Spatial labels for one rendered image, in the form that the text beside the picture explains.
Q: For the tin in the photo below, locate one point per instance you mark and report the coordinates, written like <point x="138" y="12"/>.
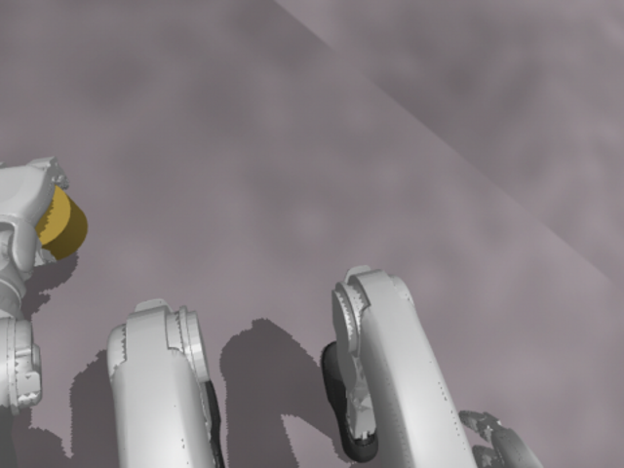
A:
<point x="63" y="227"/>

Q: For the left robot hand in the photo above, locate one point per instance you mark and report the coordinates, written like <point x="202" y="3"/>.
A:
<point x="26" y="192"/>

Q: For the left robot arm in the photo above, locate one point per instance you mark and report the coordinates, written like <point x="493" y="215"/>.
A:
<point x="20" y="361"/>

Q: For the left robot foot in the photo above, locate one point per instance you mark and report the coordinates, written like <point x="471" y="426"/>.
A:
<point x="215" y="430"/>

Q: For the right robot foot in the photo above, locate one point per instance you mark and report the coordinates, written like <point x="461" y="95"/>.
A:
<point x="357" y="449"/>

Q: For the right robot hand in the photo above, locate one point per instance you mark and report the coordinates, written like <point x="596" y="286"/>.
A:
<point x="510" y="450"/>

